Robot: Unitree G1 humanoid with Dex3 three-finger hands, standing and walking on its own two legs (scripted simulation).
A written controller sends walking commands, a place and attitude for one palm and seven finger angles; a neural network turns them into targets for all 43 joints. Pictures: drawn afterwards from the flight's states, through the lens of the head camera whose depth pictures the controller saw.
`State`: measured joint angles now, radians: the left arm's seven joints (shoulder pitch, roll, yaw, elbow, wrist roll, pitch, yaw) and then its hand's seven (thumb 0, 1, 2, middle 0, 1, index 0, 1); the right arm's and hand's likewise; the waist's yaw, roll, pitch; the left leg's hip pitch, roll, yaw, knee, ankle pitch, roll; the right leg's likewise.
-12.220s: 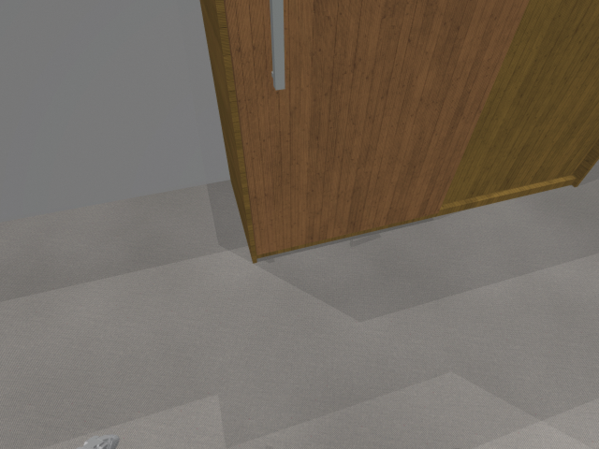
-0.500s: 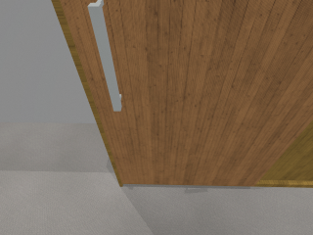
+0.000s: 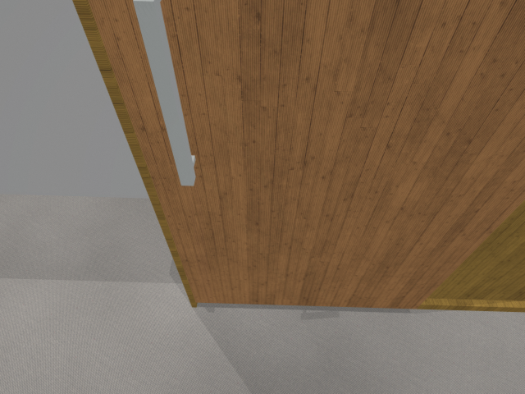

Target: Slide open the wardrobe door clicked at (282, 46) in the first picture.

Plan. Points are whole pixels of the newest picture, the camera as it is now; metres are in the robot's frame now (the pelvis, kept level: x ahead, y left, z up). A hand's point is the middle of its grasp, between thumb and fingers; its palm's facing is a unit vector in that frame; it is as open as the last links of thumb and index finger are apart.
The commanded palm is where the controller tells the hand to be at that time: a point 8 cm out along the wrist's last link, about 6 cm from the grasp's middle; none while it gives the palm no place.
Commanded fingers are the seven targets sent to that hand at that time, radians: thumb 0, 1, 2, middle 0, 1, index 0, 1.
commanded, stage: look again from close up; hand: left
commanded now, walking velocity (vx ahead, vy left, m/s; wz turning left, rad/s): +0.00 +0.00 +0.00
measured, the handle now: (175, 103) +0.51 +0.18 +0.18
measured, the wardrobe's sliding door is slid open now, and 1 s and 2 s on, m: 0.00 0.00 0.00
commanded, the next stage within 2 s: raise the hand with hooked fingers in 0.36 s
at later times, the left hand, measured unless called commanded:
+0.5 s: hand out of the picture +0.02 +0.17 -0.17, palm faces +0.09 -0.98 -0.20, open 7.3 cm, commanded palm +0.10 +0.22 -0.07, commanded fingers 0.00 0.83 0.87 -0.20 -0.34 -0.20 -0.34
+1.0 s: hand (115, 381) +0.14 +0.21 +0.00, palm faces +0.17 -0.98 -0.05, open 9.3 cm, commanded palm +0.13 +0.25 +0.02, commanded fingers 0.00 0.25 0.62 -0.25 -0.72 -0.25 -0.72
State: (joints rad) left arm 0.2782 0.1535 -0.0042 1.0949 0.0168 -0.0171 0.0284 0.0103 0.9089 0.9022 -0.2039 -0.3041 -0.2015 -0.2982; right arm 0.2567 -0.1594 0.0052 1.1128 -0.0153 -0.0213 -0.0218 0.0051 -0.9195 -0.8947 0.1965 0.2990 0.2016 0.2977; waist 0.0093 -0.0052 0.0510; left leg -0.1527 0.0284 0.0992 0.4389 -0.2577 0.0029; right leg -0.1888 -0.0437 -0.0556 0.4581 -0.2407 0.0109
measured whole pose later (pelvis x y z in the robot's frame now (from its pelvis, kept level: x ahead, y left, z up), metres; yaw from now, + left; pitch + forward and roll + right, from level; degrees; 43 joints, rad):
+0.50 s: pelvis +0.00 +0.00 +0.00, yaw +0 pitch -2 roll +0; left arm 0.31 0.15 0.03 0.95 -0.02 0.04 0.04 0.01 0.92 0.90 -0.20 -0.30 -0.20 -0.30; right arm 0.27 -0.16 0.00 1.09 -0.01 -0.02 -0.03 0.01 -0.92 -0.89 0.20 0.30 0.20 0.30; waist 0.01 0.01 0.07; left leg -0.15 0.05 0.10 0.45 -0.26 -0.01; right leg -0.18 -0.03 -0.06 0.44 -0.23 0.00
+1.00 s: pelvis -0.03 -0.02 -0.06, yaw +4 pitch +5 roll -2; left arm 0.44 0.24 0.21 -0.04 -0.28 -0.36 -0.28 0.02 0.47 0.72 -0.24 -0.58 -0.23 -0.58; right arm 0.18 -0.27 0.01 0.51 0.03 -0.28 -0.05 0.01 -0.91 -0.90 0.20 0.30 0.20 0.30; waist 0.07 -0.01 -0.06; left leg -0.64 0.07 -0.02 1.02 -0.47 -0.02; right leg -0.61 -0.04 -0.14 0.97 -0.45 -0.03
